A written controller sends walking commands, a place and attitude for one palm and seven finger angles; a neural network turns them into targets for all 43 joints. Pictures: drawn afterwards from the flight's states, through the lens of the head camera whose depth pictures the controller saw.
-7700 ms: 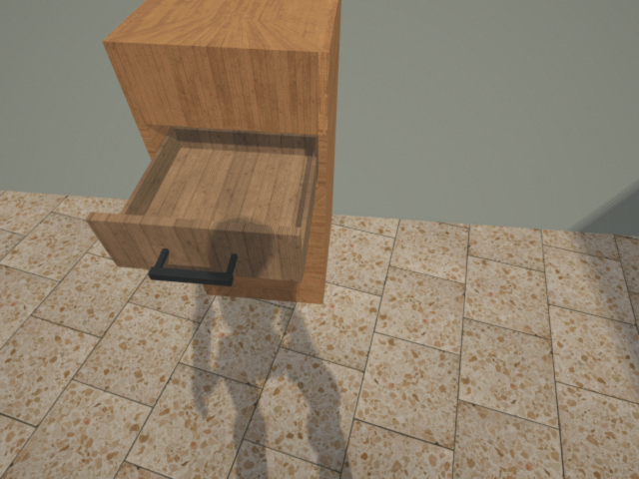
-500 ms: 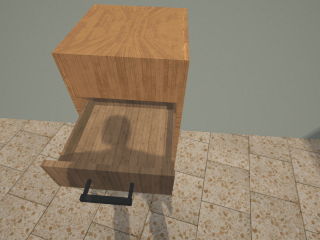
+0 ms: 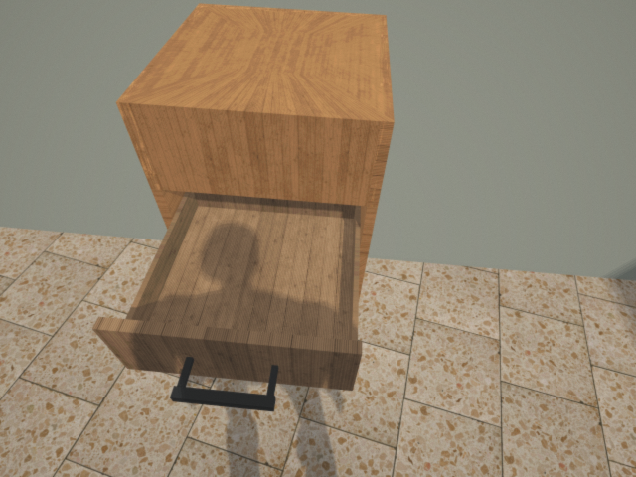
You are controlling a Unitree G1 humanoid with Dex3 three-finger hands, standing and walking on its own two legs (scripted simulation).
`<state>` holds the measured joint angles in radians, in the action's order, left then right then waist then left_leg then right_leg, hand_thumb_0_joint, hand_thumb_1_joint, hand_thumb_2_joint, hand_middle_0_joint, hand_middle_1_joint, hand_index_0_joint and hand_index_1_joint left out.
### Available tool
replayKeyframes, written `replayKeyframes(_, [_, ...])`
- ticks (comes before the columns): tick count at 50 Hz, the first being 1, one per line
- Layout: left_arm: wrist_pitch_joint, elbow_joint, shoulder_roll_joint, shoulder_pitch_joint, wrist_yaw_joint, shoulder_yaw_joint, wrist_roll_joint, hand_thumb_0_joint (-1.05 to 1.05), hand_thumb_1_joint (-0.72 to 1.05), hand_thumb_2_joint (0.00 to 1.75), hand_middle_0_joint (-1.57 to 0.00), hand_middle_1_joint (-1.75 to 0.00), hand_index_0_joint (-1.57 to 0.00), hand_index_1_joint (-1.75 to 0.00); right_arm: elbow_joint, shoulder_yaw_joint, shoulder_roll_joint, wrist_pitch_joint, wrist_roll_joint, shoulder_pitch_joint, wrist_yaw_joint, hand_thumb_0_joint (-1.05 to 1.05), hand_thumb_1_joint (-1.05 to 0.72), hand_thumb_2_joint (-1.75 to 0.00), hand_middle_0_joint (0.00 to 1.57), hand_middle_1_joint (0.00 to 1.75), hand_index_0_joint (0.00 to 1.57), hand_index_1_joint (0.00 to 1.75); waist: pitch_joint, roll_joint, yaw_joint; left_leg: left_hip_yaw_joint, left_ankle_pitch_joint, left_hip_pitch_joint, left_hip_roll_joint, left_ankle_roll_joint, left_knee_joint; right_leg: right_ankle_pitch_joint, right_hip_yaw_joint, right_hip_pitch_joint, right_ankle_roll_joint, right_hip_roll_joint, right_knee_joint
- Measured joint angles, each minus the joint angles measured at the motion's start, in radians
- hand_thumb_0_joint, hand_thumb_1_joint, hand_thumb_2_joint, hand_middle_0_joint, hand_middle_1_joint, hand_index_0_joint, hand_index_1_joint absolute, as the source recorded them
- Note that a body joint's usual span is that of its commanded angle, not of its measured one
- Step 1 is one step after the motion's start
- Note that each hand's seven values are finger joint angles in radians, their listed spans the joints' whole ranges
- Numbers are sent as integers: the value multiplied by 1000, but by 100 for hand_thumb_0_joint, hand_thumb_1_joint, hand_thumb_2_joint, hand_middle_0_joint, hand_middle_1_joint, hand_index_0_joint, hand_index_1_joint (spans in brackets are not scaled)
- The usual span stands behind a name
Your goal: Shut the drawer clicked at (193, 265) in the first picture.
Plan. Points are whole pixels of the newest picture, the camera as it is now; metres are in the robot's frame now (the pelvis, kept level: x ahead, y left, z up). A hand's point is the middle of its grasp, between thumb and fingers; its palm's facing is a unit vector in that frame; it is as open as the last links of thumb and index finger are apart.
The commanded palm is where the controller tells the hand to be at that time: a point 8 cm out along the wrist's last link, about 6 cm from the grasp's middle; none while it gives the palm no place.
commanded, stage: look again from close up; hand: left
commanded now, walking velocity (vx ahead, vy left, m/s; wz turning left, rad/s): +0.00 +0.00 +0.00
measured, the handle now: (227, 384) +0.26 +0.16 -0.11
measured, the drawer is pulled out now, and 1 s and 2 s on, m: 0.29 0.29 0.29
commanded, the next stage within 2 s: raise the hand and make a fist in 0.14 s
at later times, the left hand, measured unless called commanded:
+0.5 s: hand (188, 441) +0.16 +0.16 -0.01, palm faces +0.06 -1.00 +0.01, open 6.8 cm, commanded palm +0.09 +0.22 -0.06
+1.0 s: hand out of the picture +0.12 +0.14 -0.05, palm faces -0.06 -1.00 +0.02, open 4.2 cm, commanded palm +0.08 +0.20 -0.04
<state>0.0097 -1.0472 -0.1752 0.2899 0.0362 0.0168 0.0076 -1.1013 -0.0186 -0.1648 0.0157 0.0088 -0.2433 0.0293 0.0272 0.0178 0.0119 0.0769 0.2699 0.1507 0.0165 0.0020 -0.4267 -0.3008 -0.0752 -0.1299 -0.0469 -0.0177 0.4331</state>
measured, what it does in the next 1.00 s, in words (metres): lowers itself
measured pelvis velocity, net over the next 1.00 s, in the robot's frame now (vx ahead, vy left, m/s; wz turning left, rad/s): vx -0.07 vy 0.01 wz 0.03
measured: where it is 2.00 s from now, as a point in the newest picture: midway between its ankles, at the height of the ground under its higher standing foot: outside the picture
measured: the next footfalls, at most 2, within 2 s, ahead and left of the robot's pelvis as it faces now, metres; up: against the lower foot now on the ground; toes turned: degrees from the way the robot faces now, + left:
none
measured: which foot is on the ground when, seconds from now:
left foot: down 0.00-1.00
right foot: down 0.00-1.00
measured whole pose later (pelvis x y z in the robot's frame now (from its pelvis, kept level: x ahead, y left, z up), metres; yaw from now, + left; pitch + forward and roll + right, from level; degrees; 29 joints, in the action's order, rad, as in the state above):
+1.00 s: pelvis -0.07 +0.01 -0.09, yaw +2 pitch +14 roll -2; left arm 0.34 0.14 -0.15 0.52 -0.20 0.02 -0.19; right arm -0.51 -0.03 -0.16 0.17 -0.03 -0.24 0.03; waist -0.14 -0.04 0.00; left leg 0.01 0.50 0.93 0.03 0.02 -1.17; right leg -0.53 -0.13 -0.87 -0.05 0.01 1.14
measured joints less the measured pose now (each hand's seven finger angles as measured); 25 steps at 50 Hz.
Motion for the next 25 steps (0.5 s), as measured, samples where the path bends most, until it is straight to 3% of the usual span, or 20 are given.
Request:
replayKeyframes(13, [9,-14,7,-5,10,-1,2,1,91,90,-20,-30,-20,-30,-24,-1,15,1,-3,-31,-1,0,-92,-90,19,30,20,30,2,-6,-6,1,-4,14,0,6,-17,11,0,0,9,1,-10])
replayKeyframes(14, [-45,131,10,41,13,-17,-40,1,92,90,-20,-30,-20,-30,16,-2,7,9,-15,-44,4,1,-92,-90,20,30,20,30,9,-14,-6,-3,7,24,4,9,-33,13,1,-9,11,-3,-3])
replayKeyframes(15, [-53,308,6,100,17,-32,-67,2,93,90,-21,-30,-20,-30,60,-1,0,49,-22,-66,16,1,-92,-90,20,30,21,30,11,-15,0,2,12,25,1,11,-32,9,7,-21,10,0,13])
replayKeyframes(17, [-6,591,-5,183,44,-32,-109,3,94,90,-22,-31,-21,-31,130,10,-19,144,-33,-95,31,1,-93,-90,20,30,21,30,-12,-20,-10,0,7,50,-15,14,-42,-9,5,-56,14,18,56])
replayKeyframes(20, [113,793,5,163,19,-55,-153,3,94,90,-24,-34,-23,-34,230,36,-58,220,-22,-73,22,1,-92,-90,20,30,21,30,-52,-48,-46,-27,23,162,-29,24,-135,-39,-24,-152,20,38,143])
replayKeyframes(25, [432,911,52,128,-168,-57,-215,1,93,90,-30,-41,-29,-41,400,78,-91,265,-13,32,-24,1,-92,-90,20,30,21,30,-141,-33,-44,-6,100,426,-15,24,-373,-113,-5,-428,13,43,392])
